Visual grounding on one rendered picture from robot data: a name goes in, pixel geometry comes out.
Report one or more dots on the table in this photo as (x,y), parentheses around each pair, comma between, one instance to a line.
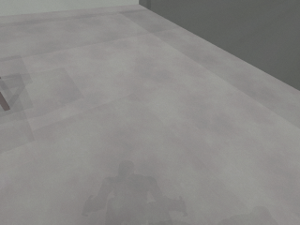
(3,102)

